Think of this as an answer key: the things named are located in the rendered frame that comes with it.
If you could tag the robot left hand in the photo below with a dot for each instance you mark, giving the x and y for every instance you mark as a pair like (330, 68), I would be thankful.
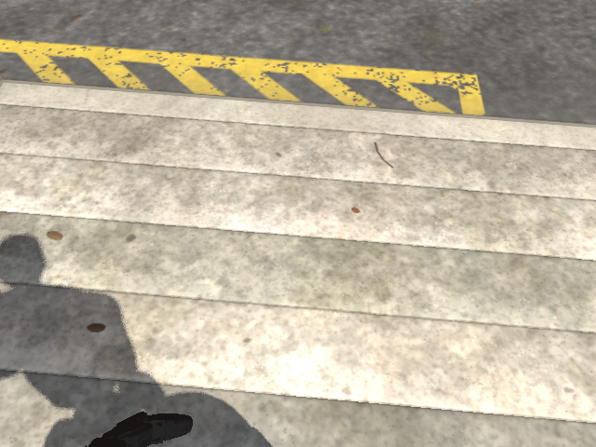
(142, 430)

